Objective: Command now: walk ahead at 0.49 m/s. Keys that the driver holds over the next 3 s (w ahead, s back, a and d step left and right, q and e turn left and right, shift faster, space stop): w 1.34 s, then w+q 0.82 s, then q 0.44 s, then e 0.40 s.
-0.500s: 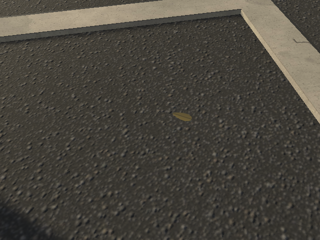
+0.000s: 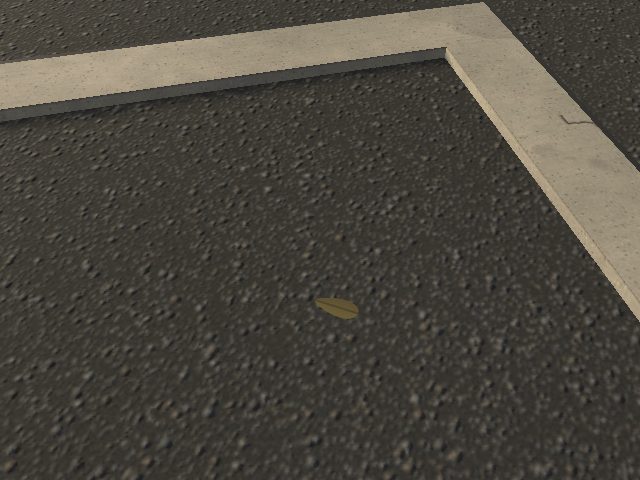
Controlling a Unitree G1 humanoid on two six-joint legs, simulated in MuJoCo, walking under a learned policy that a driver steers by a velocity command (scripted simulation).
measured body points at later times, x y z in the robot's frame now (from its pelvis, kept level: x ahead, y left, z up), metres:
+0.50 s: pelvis +0.27 -0.08 +0.00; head +0.29 -0.10 +0.45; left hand +0.33 +0.18 -0.12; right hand +0.36 -0.35 -0.14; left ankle +0.28 +0.08 -0.66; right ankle +0.29 -0.16 -0.74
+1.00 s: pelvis +0.55 -0.01 -0.01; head +0.58 +0.00 +0.44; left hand +0.58 +0.25 -0.15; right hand +0.66 -0.27 -0.13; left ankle +0.61 +0.07 -0.74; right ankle +0.46 -0.16 -0.65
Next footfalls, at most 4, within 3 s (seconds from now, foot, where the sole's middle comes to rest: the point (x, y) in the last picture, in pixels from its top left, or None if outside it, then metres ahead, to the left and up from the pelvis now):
0.30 right None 0.33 -0.17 -0.78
0.86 left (288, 422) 0.65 0.07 -0.78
1.42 right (381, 302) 0.96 -0.16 -0.78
2.00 left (267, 235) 1.20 0.13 -0.78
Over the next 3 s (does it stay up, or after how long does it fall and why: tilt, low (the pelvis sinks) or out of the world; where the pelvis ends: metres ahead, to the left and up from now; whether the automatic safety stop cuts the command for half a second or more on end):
stays up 1.35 0.13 -0.01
